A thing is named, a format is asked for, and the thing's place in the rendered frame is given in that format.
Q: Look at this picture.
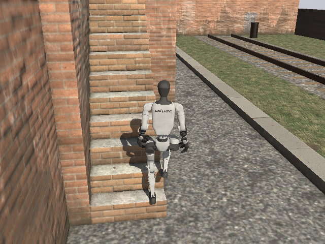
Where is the robot right hand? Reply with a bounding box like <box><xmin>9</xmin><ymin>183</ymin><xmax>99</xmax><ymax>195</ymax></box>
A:
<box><xmin>179</xmin><ymin>142</ymin><xmax>189</xmax><ymax>153</ymax></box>

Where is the left robot forearm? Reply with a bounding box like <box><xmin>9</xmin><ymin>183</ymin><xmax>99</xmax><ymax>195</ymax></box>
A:
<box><xmin>138</xmin><ymin>123</ymin><xmax>146</xmax><ymax>140</ymax></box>

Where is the robot left hand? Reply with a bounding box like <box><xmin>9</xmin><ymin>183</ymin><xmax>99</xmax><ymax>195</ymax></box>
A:
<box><xmin>137</xmin><ymin>138</ymin><xmax>148</xmax><ymax>148</ymax></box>

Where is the robot right thigh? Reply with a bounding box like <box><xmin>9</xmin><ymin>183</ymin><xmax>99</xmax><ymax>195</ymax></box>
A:
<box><xmin>167</xmin><ymin>134</ymin><xmax>179</xmax><ymax>151</ymax></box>

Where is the robot left foot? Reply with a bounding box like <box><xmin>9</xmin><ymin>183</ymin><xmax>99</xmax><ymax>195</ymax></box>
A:
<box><xmin>149</xmin><ymin>192</ymin><xmax>156</xmax><ymax>204</ymax></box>

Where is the left robot upper arm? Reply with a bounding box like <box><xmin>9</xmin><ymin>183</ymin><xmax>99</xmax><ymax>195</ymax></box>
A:
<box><xmin>141</xmin><ymin>102</ymin><xmax>153</xmax><ymax>131</ymax></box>

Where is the right robot forearm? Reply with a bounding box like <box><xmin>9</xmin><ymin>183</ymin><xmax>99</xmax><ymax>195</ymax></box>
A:
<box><xmin>180</xmin><ymin>124</ymin><xmax>188</xmax><ymax>144</ymax></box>

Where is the right robot upper arm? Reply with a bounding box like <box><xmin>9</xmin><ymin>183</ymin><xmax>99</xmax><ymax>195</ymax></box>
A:
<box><xmin>174</xmin><ymin>103</ymin><xmax>186</xmax><ymax>132</ymax></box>

